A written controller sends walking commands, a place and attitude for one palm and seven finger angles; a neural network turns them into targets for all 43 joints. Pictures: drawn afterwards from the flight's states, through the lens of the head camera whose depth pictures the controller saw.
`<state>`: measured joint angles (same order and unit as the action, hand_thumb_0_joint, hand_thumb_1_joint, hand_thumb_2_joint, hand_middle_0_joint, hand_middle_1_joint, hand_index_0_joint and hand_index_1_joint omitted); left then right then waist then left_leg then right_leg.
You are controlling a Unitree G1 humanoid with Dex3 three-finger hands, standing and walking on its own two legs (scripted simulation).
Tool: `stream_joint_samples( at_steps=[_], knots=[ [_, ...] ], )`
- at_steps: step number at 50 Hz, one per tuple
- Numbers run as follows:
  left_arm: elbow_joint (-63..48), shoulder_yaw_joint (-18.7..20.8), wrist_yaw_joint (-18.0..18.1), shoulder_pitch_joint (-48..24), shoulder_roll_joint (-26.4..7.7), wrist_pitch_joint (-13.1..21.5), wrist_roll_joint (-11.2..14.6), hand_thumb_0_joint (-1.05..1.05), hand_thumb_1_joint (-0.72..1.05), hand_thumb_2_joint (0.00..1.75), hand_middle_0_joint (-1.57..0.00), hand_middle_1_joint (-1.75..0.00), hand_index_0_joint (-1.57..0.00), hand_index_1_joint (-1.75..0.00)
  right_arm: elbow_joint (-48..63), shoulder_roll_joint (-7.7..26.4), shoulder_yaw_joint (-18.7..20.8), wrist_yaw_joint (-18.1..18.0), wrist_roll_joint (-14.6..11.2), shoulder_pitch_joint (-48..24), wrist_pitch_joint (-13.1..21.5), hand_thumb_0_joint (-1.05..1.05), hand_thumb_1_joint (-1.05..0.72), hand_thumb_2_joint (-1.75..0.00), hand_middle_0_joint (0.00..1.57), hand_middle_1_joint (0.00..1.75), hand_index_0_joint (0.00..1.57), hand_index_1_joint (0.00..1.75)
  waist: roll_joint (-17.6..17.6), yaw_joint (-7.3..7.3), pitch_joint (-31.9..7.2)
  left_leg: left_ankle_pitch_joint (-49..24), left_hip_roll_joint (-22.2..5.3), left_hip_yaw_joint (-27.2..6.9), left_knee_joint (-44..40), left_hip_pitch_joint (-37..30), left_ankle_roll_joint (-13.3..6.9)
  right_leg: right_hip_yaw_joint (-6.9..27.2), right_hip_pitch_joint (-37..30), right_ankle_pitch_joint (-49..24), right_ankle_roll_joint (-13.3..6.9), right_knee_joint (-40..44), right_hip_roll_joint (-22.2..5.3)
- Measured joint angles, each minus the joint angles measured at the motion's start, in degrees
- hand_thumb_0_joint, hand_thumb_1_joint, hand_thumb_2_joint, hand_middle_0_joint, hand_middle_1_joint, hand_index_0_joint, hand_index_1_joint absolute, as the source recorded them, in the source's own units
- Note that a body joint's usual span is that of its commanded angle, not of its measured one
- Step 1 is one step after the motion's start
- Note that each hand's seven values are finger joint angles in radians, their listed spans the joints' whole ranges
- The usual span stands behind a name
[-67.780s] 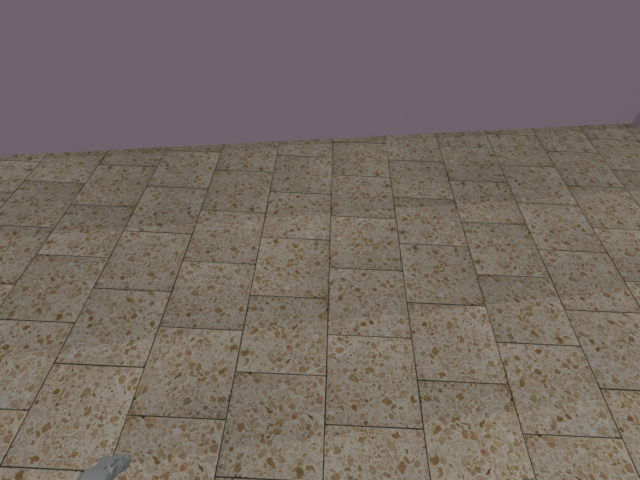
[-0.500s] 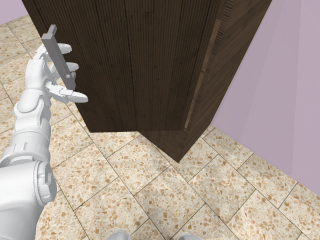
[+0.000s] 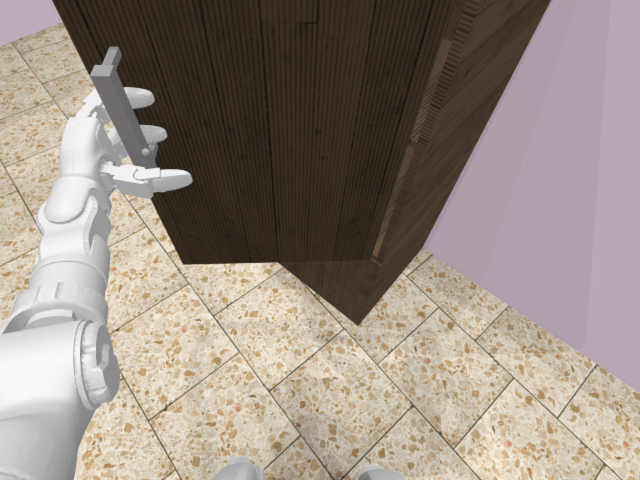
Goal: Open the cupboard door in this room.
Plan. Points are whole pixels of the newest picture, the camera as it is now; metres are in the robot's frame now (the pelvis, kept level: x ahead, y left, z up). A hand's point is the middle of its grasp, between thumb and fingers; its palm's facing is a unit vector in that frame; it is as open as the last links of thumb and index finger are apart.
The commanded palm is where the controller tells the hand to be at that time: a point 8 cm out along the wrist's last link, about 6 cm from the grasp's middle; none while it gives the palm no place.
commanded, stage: close the thumb around the handle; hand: left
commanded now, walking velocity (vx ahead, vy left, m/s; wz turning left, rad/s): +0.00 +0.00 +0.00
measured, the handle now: (132, 118) +0.54 +0.21 +0.12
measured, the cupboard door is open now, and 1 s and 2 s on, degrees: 43 53 84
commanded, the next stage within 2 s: pull the door open along its arc in 0.46 s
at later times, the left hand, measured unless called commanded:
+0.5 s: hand (145, 151) +0.49 +0.19 +0.12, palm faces +0.02 -1.00 -0.01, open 5.6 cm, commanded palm +0.47 +0.23 +0.12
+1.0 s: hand (144, 196) +0.42 +0.18 +0.12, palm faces -0.04 -1.00 +0.00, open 5.8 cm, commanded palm +0.36 +0.24 +0.12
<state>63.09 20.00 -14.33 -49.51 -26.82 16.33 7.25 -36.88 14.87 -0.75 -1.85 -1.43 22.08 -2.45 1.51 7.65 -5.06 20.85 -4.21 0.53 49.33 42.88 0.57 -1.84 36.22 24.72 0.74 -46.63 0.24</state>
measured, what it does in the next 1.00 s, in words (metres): stands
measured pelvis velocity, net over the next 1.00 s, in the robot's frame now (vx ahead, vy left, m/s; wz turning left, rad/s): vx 0.02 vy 0.00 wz -0.03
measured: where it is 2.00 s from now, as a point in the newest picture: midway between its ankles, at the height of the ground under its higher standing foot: outside the picture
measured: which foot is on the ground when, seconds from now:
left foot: down 0.00-1.00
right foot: down 0.00-1.00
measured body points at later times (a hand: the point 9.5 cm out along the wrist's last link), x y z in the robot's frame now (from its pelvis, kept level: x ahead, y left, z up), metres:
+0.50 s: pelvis +0.00 +0.00 +0.00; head +0.08 +0.01 +0.44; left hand +0.48 +0.24 +0.12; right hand +0.01 -0.27 -0.11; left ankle +0.03 +0.12 -0.70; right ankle -0.02 -0.13 -0.70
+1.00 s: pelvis +0.02 +0.00 +0.01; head +0.05 -0.01 +0.46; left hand +0.42 +0.23 +0.12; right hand +0.08 -0.27 -0.10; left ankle +0.03 +0.12 -0.70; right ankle -0.02 -0.13 -0.70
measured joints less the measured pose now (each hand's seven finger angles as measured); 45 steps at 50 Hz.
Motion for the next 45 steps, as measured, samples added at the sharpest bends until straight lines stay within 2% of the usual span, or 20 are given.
stream_joint_samples(
  at_steps=[16, 20, 34, 39, 45],
  knots=[
    [1.0, 0.0, 0.5, -0.7, -0.7, 0.1, -0.1, 0.0, 0.59, 0.76, -0.37, -1.31, -0.36, -1.31, -0.5, 0.2, 0.0, 0.0, 0.1, 0.6, 0.1, 0.01, -0.91, -0.9, 0.21, 0.3, 0.2, 0.3, 0.1, 0.36, 0.1, -0.2, -0.1, -0.2, 0.1, 0.4, 0.1, -0.2, 0.3, -0.1, -0.1, -0.1, 0.1],
    [1.2, 0.0, 0.4, -1.2, -1.0, 0.0, -0.2, 0.01, 0.74, 0.83, -0.38, -1.33, -0.37, -1.33, -0.5, 0.3, 0.2, -0.1, 0.1, 0.6, 0.2, 0.01, -0.91, -0.9, 0.21, 0.3, 0.2, 0.3, 0.0, 0.44, 0.1, -0.3, -0.1, -0.3, 0.2, 0.8, 0.1, -0.2, 0.8, -0.2, -0.2, -0.3, 0.2],
    [0.6, 1.1, -0.7, 0.0, -1.5, 0.0, -0.1, 0.01, 0.75, 0.82, -0.37, -1.35, -0.37, -1.34, 0.0, 0.4, 0.0, -0.3, 0.0, 0.5, -0.1, 0.01, -0.91, -0.9, 0.21, 0.3, 0.2, 0.3, 0.0, 0.55, -0.3, -0.2, -0.3, -0.2, -0.1, 0.6, 0.4, 0.0, 0.8, -0.1, -0.4, -0.3, 0.4],
    [-3.8, 1.6, -1.3, 4.9, -0.4, -0.6, 1.3, 0.01, 0.76, 0.8, -0.37, -1.35, -0.36, -1.35, 1.1, 0.5, 0.3, -0.2, -0.4, 0.8, -0.7, 0.01, -0.91, -0.9, 0.21, 0.3, 0.2, 0.3, 0.3, 0.07, -0.8, 0.0, -0.6, 0.7, -0.9, -1.2, 0.4, 0.8, -0.6, -0.1, -0.4, 0.5, 0.6],
    [-14.3, 0.6, -1.8, 15.0, 3.1, -2.0, 4.0, 0.0, 0.75, 0.77, -0.37, -1.35, -0.36, -1.35, 2.8, 0.2, 0.6, 0.0, -1.2, 0.7, -1.4, 0.01, -0.91, -0.9, 0.2, 0.3, 0.2, 0.3, 0.6, -1.26, -1.6, 0.3, -0.6, 1.7, -2.8, -5.0, 0.3, 1.7, -3.9, -0.1, -0.3, 2.2, 0.6]
  ],
)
